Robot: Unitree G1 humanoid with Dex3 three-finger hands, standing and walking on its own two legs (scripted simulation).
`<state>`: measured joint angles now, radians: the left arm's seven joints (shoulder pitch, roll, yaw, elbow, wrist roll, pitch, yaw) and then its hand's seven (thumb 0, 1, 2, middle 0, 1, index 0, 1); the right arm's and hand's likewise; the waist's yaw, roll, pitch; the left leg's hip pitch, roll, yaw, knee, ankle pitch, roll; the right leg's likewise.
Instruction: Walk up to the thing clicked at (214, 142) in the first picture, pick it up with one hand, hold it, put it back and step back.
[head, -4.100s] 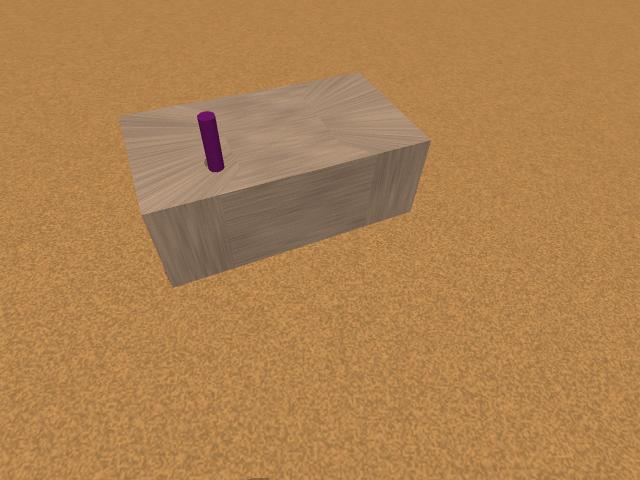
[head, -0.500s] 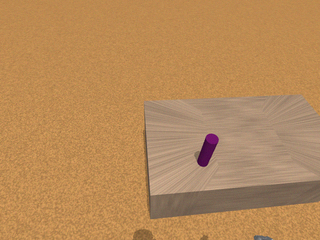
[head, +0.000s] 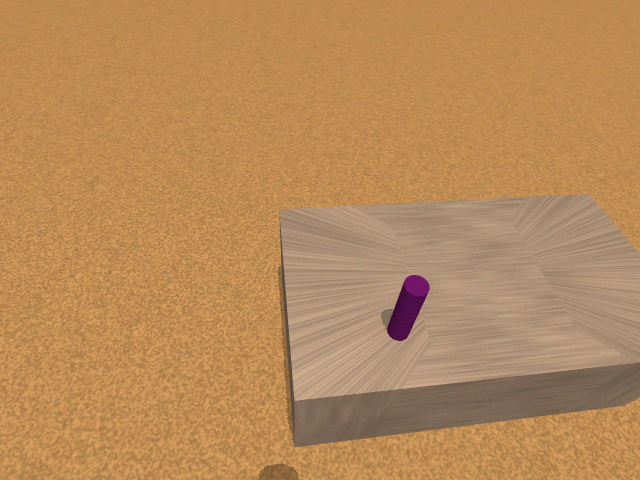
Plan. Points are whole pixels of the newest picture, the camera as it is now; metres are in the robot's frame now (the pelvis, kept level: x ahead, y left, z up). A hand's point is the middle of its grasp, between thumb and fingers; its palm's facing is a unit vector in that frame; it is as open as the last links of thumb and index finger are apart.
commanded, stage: walk up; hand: right
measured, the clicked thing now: (406, 310) +0.52 -0.23 -0.29
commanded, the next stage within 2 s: stand in 0.28 s
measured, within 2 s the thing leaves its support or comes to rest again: neither
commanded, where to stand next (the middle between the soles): +0.06 -0.02 m, yaw +2 degrees
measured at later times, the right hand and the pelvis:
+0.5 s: hand out of the picture +0.09 -0.25 -0.15, palm faces +0.00 +0.94 -0.33, open 7.4 cm; pelvis +0.01 +0.00 +0.00, yaw +0 degrees
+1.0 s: hand out of the picture +0.09 -0.25 -0.15, palm faces -0.01 +0.94 -0.34, open 7.4 cm; pelvis +0.01 +0.01 +0.00, yaw +0 degrees
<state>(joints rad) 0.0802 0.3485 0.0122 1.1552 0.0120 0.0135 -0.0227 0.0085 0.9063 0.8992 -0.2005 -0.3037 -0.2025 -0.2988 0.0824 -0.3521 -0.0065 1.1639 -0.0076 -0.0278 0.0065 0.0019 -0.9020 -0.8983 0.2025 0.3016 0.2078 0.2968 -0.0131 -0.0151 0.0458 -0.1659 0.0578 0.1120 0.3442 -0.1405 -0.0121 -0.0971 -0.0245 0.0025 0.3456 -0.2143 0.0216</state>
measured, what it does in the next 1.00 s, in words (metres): stands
